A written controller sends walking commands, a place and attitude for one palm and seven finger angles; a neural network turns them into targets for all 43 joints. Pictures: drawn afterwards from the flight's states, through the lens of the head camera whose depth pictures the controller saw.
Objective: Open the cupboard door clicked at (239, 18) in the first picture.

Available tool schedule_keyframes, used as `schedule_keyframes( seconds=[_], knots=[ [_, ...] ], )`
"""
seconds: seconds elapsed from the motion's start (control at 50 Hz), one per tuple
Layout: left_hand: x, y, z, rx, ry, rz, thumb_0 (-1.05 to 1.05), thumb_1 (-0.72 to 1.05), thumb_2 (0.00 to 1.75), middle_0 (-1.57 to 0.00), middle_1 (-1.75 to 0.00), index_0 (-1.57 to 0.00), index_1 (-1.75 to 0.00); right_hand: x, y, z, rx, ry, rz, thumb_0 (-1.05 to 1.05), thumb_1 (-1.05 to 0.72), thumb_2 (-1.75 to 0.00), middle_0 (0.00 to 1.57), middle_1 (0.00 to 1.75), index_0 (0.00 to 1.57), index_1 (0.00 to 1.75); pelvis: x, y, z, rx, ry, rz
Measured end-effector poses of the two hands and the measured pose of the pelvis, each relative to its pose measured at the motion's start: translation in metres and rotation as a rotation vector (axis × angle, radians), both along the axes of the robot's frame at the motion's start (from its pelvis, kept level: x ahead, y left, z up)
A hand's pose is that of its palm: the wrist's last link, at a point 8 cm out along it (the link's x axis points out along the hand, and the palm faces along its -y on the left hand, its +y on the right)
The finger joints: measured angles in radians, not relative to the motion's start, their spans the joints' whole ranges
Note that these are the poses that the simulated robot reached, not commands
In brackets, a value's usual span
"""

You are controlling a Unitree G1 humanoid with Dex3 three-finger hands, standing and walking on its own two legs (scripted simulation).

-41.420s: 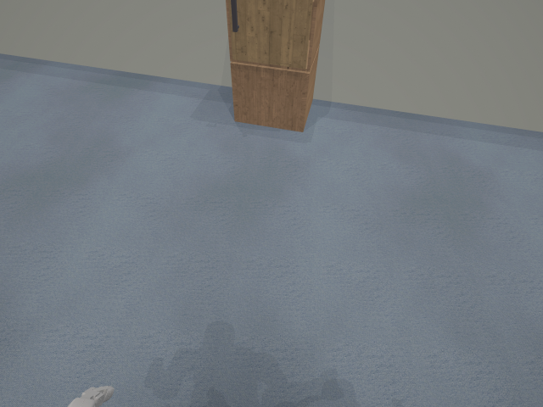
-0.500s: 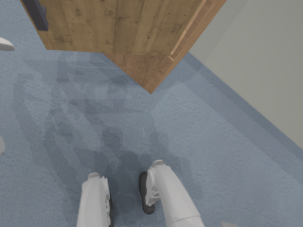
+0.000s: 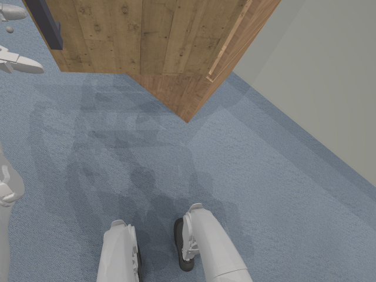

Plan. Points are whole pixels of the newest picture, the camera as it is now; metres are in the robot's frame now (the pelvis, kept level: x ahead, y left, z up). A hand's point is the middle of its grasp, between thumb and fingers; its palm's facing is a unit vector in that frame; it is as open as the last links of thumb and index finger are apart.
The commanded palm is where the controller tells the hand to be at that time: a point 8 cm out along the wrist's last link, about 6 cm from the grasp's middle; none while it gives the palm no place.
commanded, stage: slide the fingers in behind the handle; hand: left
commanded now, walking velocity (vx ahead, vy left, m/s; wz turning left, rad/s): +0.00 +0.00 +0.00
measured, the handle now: (41, 2) +0.62 +0.20 +0.05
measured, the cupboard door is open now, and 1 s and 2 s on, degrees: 43 43 42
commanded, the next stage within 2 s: close the thumb around the handle in 1.12 s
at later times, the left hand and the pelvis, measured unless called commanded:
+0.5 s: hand (35, 32) +0.56 +0.21 +0.05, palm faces -0.02 -1.00 -0.02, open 14.0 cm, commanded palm +0.55 +0.22 +0.04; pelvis +0.00 -0.01 +0.00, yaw +1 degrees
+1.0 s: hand (41, 33) +0.56 +0.20 +0.04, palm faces -0.02 -1.00 -0.03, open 14.0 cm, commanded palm +0.55 +0.22 +0.04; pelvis +0.00 -0.01 +0.00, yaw +1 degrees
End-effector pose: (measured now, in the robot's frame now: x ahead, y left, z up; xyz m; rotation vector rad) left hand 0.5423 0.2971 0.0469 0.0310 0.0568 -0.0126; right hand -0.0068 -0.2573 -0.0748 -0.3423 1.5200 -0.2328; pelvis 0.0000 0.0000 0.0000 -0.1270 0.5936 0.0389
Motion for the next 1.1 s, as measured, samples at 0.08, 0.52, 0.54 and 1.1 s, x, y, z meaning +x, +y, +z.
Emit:
schedule_keyframes(
  seconds=[0.08,0.52,0.54,1.1],
  knots=[
    [-0.001,-0.004,0.002,-0.003,-0.007,-0.001,-0.01,-0.5,0.3,-0.3,-1.2,-0.3,-1.2,0.002,-0.001,-0.001,0.006,-0.005,0.005,0.0,-0.9,-0.9,0.2,0.3,0.2,0.3,0.0,-0.001,0.0,0.002,-0.003,0.002],
    [-0.004,-0.037,0.0,-0.005,-0.002,-0.003,-0.01,-0.5,0.3,-0.3,-1.2,-0.3,-1.2,0.013,-0.003,-0.008,0.039,-0.041,0.011,0.0,-0.9,-0.9,0.2,0.3,0.2,0.3,0.0,-0.006,0.003,0.019,-0.017,0.003],
    [-0.003,-0.038,0.001,-0.004,-0.006,-0.001,-0.01,-0.5,0.3,-0.3,-1.2,-0.3,-1.2,0.012,-0.003,-0.009,0.039,-0.041,0.01,0.0,-0.9,-0.9,0.2,0.3,0.2,0.3,0.0,-0.006,0.003,0.019,-0.016,0.002],
    [-0.001,-0.046,-0.003,0.0,0.006,-0.004,-0.01,-0.5,0.3,-0.3,-1.2,-0.3,-1.2,0.011,-0.003,-0.009,0.042,-0.027,0.007,0.0,-0.9,-0.9,0.2,0.3,0.2,0.3,0.003,-0.005,0.003,0.021,-0.013,0.004]
  ],
)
